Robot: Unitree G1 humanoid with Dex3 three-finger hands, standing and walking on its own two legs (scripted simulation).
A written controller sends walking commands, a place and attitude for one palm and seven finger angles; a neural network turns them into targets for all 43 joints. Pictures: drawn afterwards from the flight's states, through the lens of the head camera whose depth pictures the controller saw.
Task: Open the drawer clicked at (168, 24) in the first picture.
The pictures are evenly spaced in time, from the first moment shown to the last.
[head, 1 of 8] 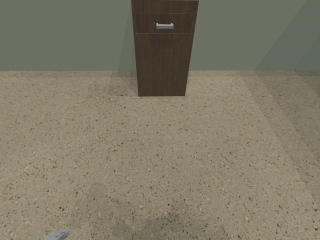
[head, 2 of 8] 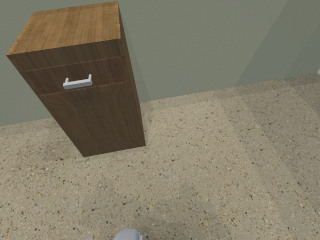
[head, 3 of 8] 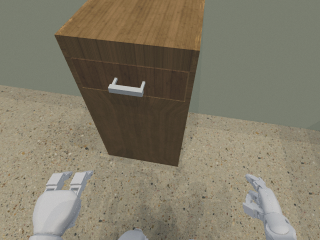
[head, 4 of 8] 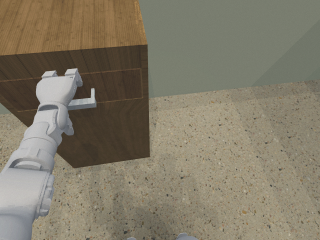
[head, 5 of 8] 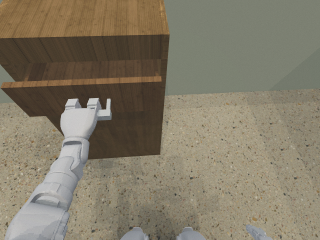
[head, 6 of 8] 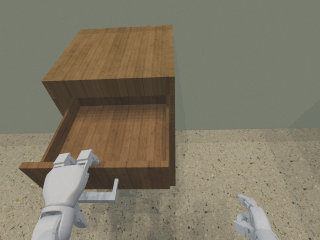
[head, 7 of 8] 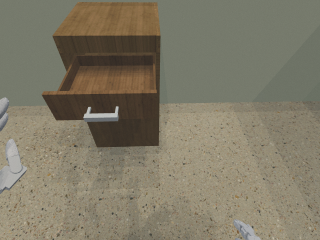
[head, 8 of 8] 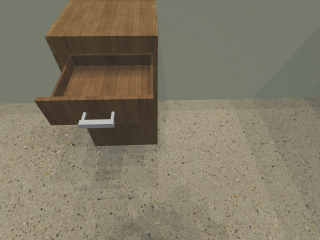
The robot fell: no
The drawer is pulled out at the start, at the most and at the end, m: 0.00 0.30 0.29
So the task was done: yes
